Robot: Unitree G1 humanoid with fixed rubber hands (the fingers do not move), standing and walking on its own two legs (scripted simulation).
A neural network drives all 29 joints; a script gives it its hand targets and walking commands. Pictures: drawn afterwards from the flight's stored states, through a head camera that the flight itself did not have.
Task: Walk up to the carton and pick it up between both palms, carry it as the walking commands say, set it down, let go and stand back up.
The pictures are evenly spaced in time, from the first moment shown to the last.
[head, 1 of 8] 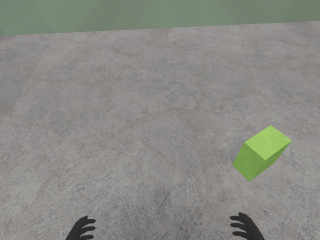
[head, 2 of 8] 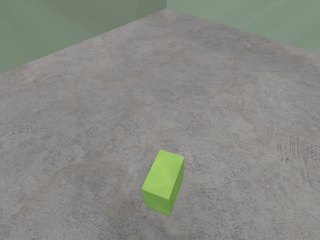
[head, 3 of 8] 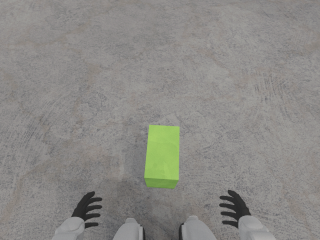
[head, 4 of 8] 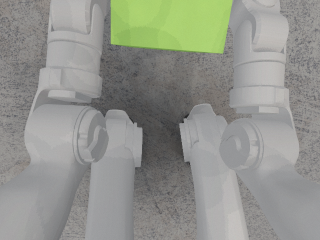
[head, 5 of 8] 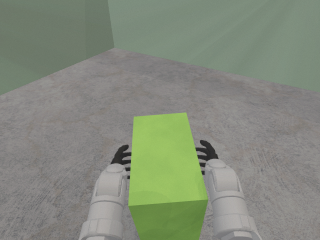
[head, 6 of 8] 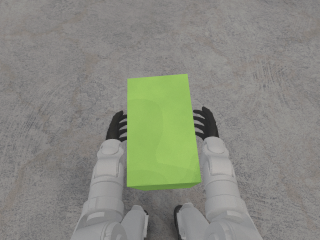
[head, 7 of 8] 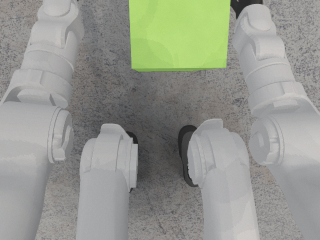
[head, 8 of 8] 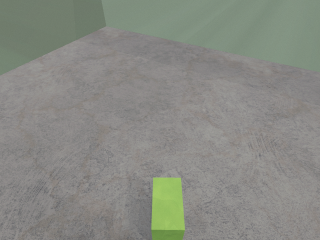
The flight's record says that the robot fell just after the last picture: no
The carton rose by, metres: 0.68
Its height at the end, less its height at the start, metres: +0.00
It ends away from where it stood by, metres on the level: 0.02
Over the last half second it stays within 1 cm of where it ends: yes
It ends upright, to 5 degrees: yes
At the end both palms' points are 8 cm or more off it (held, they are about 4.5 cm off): yes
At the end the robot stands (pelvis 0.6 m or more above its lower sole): yes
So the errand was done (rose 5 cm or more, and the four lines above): yes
